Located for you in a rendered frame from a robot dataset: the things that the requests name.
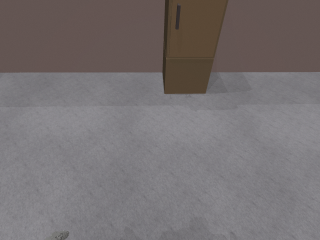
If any cupboard door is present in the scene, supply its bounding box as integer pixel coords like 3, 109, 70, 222
169, 0, 226, 57

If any robot left hand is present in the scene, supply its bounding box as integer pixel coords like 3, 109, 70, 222
44, 230, 69, 240

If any handle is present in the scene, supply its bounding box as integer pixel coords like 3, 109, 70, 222
175, 3, 181, 30

